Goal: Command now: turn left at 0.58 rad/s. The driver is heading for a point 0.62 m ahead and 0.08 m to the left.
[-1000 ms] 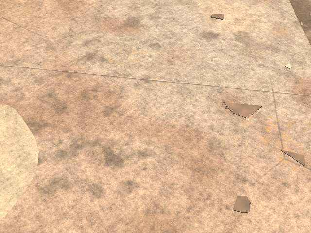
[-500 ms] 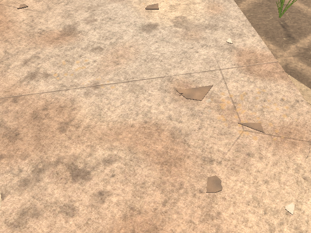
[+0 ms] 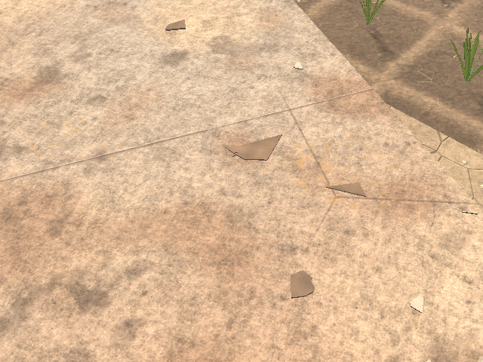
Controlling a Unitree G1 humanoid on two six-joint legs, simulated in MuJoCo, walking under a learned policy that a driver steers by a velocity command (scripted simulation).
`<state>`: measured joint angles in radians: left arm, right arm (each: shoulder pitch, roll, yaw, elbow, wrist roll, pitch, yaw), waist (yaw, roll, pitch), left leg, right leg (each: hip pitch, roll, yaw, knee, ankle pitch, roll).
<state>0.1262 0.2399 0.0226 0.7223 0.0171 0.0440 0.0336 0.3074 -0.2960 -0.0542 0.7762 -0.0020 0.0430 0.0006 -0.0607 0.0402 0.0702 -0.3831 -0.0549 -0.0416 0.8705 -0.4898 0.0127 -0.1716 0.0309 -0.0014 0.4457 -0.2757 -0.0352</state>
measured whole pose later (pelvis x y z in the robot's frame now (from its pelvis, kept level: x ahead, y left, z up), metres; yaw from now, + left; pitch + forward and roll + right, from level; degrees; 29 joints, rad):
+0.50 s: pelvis +0.00 +0.05 +0.01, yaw +19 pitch +0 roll -1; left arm 0.27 0.31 0.05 0.78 0.03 0.05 -0.04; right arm 0.22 -0.28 -0.04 0.69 -0.02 0.03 0.01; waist 0.02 -0.04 0.03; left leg -0.17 -0.05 0.03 0.39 -0.23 0.09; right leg -0.48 -0.04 -0.03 1.06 -0.31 0.01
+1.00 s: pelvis +0.27 +0.03 -0.05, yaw -2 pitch +2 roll +0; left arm 0.12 0.30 0.05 0.70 0.01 -0.01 -0.07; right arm 0.43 -0.28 -0.04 0.92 -0.04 -0.05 -0.01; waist 0.00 0.01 0.03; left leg 0.24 0.11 0.36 0.54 -0.44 -0.05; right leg -0.59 0.02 -0.15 0.75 -0.25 -0.21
